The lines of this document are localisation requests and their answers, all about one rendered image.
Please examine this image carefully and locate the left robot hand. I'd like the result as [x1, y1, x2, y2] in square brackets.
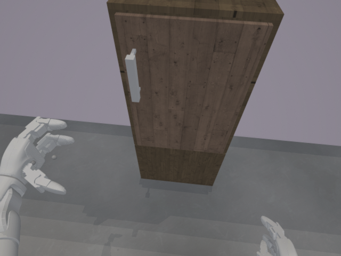
[0, 116, 75, 195]

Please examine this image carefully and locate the cupboard door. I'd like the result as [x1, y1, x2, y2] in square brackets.
[115, 12, 273, 154]

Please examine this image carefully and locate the right robot hand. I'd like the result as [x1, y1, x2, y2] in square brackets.
[257, 216, 298, 256]

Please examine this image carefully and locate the robot left forearm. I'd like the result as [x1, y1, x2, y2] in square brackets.
[0, 175, 27, 256]

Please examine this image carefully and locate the handle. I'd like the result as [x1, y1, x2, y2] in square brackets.
[125, 49, 141, 102]

